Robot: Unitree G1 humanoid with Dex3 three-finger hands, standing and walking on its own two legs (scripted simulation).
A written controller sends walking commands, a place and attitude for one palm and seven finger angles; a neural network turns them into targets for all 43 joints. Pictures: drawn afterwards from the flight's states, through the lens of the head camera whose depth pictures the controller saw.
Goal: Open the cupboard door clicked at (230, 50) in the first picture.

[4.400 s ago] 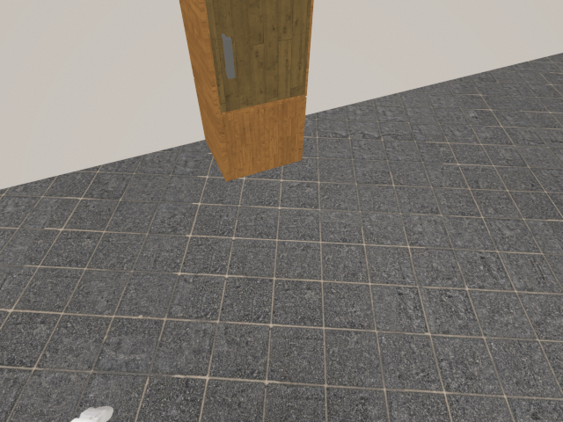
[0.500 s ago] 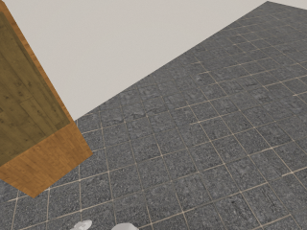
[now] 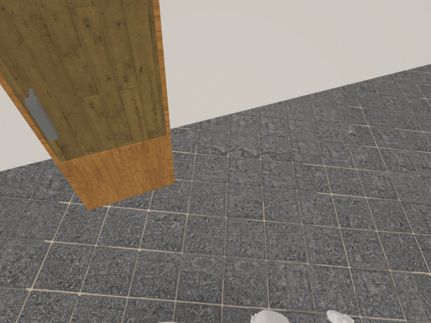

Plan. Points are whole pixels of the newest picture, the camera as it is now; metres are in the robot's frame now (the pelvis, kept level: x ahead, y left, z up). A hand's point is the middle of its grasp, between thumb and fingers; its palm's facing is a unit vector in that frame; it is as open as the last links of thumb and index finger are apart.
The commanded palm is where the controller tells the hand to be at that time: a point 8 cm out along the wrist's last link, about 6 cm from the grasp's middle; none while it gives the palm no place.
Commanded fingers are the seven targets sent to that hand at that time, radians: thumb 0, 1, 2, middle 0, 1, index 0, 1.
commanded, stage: turn to face it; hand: left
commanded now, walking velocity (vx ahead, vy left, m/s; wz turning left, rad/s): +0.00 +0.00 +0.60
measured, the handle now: (42, 114) +0.62 +0.55 -0.10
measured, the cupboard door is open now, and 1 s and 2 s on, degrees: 0 0 0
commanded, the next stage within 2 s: take the last steps up to it in 0.66 s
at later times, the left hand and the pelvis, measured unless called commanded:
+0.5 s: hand out of the picture +0.01 +0.16 -0.15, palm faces +0.30 -0.91 -0.27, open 7.4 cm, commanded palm none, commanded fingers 0.00 0.90 0.90 -0.20 -0.30 -0.20 -0.30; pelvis -0.02 -0.05 +0.00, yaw +18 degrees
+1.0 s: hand out of the picture -0.10 +0.17 -0.16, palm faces +0.44 -0.87 -0.23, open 7.4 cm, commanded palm none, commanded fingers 0.00 0.90 0.90 -0.20 -0.30 -0.20 -0.30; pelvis -0.04 -0.02 +0.00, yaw +25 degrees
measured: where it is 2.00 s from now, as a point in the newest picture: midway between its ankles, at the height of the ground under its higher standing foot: (173, 320)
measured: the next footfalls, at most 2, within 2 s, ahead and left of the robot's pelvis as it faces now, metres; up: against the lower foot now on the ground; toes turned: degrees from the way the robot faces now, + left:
right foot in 0.26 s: +0.06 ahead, -0.16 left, +0.00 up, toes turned +7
left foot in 0.66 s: -0.05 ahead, +0.09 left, +0.00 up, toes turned +26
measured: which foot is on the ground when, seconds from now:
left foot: down 0.00-0.24, up 0.26-0.64, down 0.66-1.00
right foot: up 0.00-0.24, down 0.26-0.66, up 0.68-1.00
